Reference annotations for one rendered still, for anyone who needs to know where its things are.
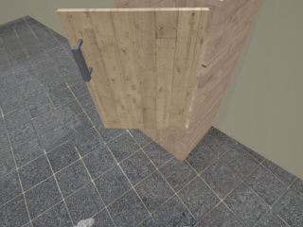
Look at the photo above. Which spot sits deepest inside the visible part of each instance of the handle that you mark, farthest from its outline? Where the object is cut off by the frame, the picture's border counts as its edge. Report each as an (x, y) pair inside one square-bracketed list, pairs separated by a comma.
[(80, 61)]

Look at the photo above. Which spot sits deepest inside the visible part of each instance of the cupboard door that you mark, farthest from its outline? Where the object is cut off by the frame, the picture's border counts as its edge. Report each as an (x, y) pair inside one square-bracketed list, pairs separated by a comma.
[(144, 62)]

